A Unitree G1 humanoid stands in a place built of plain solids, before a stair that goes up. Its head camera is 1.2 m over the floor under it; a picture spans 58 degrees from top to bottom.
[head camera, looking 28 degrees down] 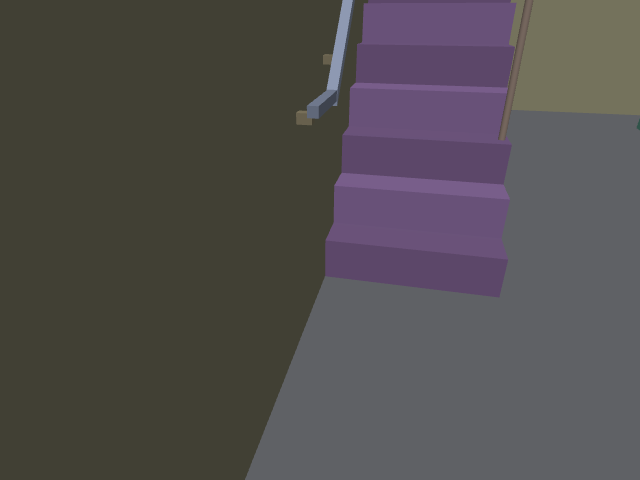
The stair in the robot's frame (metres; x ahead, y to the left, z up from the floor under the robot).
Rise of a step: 0.21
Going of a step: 0.21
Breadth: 0.84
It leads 13 degrees to the right of straight ahead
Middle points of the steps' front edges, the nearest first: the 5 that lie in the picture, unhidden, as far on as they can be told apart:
1.77 -0.44 0.21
1.98 -0.48 0.41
2.18 -0.53 0.62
2.39 -0.57 0.82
2.59 -0.62 1.03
